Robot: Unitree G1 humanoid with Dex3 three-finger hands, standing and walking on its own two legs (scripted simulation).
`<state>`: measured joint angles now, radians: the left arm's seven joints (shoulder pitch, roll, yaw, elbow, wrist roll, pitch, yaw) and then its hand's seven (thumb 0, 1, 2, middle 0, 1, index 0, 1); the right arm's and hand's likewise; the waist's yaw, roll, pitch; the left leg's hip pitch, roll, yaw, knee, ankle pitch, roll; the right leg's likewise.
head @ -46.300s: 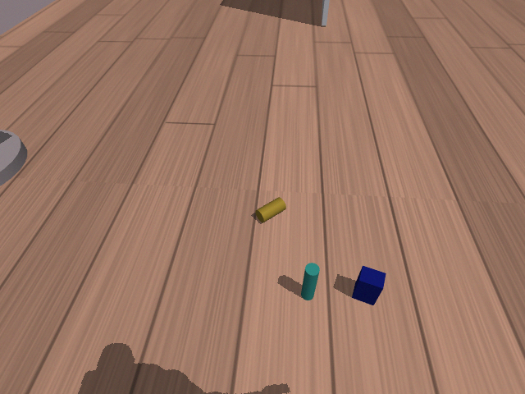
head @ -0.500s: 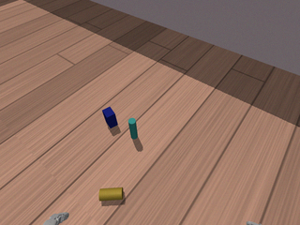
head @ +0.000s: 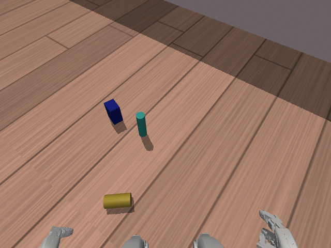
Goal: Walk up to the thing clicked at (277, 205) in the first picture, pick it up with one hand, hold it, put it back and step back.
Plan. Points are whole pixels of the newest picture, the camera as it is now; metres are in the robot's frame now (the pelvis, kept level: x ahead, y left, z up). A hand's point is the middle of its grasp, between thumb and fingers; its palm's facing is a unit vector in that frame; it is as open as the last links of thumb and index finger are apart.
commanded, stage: rise first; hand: left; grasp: from above
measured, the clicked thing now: (118, 200) +0.41 +0.25 -0.67
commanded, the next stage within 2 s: none
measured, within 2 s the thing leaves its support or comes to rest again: neither
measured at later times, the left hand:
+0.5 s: hand out of the picture +0.17 +0.28 -0.26, palm faces -0.36 -0.67 -0.65, open 14.0 cm
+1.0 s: hand (93, 214) +0.29 +0.30 -0.43, palm faces -0.46 -0.23 -0.86, open 13.9 cm
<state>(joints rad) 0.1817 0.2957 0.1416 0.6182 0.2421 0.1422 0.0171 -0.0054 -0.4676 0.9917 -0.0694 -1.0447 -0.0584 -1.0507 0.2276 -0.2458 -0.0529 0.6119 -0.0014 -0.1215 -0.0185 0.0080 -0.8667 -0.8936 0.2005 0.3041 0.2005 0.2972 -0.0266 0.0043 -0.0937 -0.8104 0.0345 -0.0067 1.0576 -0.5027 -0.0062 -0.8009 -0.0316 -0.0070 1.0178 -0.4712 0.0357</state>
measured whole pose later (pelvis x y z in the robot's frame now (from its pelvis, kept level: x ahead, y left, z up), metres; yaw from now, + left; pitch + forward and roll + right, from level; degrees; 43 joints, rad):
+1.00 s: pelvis -0.08 -0.01 -0.29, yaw -2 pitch +33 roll -5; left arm -0.56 0.62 0.16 1.02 0.98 -0.24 0.18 -0.01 -0.50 1.01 -0.10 -1.03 -0.09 -1.03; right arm 0.13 -0.27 -0.06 0.73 -0.05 -0.10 0.07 0.01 -0.89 -0.90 0.20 0.30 0.20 0.30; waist -0.07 0.02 -0.12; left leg -2.06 0.01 -0.10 2.16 -0.68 -0.02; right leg -2.03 -0.02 -0.02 2.10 -0.65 0.04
